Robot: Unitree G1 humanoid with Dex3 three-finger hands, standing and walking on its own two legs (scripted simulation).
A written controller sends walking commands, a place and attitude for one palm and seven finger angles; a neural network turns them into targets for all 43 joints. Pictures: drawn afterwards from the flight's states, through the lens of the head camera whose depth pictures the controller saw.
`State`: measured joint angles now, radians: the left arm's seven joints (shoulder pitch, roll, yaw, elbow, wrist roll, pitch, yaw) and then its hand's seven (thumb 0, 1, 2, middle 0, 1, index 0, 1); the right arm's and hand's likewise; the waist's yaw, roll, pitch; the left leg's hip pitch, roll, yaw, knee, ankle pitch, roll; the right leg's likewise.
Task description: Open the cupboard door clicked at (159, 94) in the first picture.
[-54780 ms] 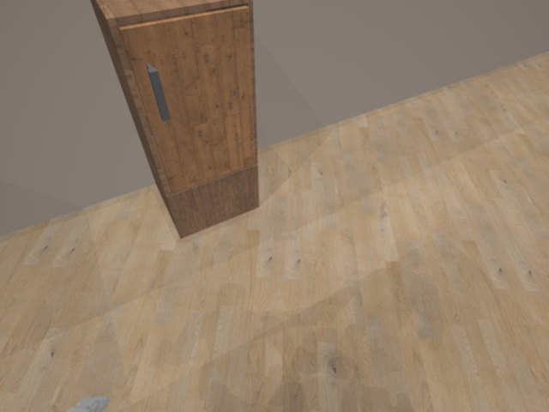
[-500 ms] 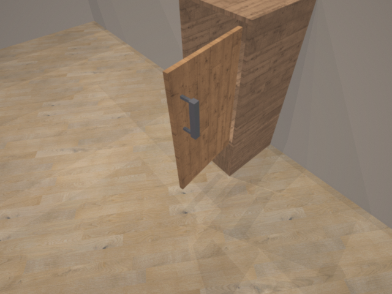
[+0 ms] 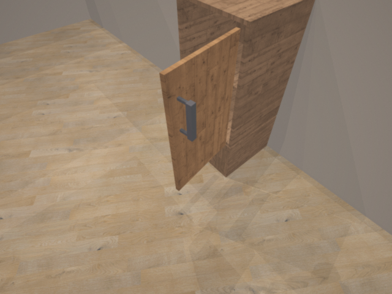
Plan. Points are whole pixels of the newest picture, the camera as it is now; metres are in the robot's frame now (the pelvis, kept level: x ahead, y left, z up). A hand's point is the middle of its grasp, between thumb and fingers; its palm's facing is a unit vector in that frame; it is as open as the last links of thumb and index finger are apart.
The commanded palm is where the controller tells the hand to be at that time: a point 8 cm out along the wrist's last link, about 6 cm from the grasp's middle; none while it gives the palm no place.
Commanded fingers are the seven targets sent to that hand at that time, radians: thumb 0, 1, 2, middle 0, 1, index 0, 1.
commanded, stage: look to check the result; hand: left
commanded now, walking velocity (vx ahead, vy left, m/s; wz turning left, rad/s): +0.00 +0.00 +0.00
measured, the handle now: (186, 119) +0.61 +0.07 -0.04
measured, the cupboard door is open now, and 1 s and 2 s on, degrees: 99 99 99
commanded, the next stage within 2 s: stand and wait in 0.44 s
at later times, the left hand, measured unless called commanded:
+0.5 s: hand out of the picture +0.04 +0.19 -0.17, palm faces +0.04 -0.97 -0.25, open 7.4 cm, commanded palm none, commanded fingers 0.00 0.90 0.90 -0.20 -0.30 -0.20 -0.30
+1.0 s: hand out of the picture +0.08 +0.20 -0.16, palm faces +0.02 -0.96 -0.28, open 7.4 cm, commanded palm none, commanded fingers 0.00 0.90 0.90 -0.20 -0.30 -0.20 -0.30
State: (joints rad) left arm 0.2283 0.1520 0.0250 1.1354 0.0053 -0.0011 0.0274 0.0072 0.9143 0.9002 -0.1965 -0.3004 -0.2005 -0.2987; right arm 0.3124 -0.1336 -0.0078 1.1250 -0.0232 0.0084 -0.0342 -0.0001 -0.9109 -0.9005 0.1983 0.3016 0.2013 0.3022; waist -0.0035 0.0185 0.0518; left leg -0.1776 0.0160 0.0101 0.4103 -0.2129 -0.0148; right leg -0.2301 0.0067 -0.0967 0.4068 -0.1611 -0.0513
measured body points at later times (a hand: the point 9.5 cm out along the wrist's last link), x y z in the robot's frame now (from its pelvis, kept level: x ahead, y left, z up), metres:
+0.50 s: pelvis +0.02 -0.01 +0.00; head +0.04 -0.02 +0.45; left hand +0.04 +0.24 -0.15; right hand +0.02 -0.24 -0.16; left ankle +0.01 +0.13 -0.74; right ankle +0.04 -0.09 -0.74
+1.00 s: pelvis +0.03 -0.01 +0.00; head +0.05 -0.03 +0.45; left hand +0.08 +0.25 -0.14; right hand +0.06 -0.26 -0.16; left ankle +0.01 +0.13 -0.74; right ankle +0.04 -0.09 -0.74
